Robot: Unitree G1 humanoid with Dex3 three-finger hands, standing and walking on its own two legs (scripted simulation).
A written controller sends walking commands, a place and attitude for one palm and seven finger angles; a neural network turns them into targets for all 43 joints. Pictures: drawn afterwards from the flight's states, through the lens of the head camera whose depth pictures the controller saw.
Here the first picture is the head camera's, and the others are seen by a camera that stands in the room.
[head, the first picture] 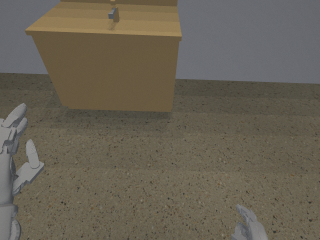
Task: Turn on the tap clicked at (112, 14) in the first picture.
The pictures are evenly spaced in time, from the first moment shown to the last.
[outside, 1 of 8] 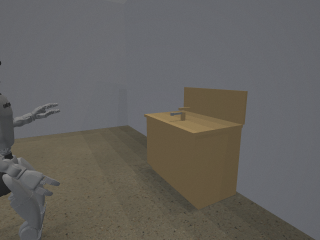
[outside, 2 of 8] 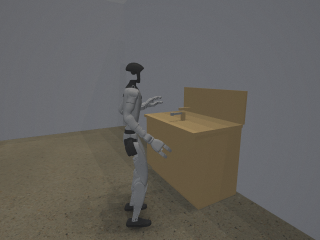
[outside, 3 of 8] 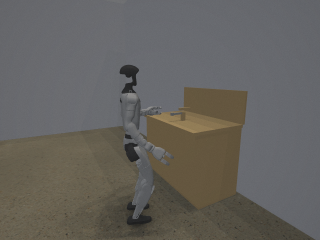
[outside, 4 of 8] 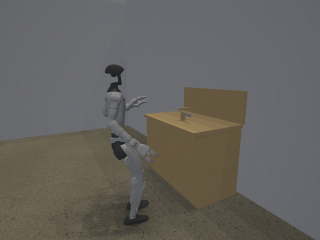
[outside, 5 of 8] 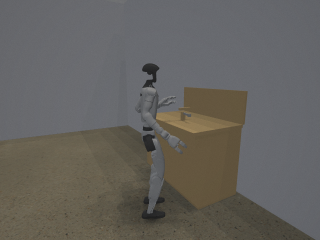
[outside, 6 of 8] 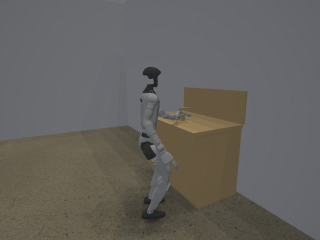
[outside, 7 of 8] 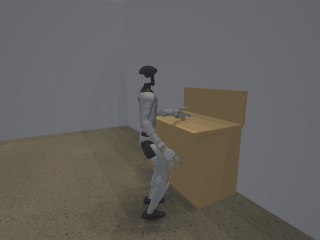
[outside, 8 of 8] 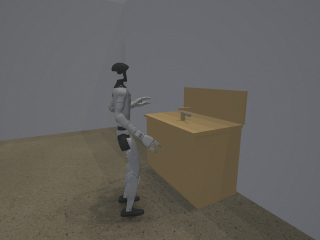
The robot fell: no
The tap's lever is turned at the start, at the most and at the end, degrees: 0 81 81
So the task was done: no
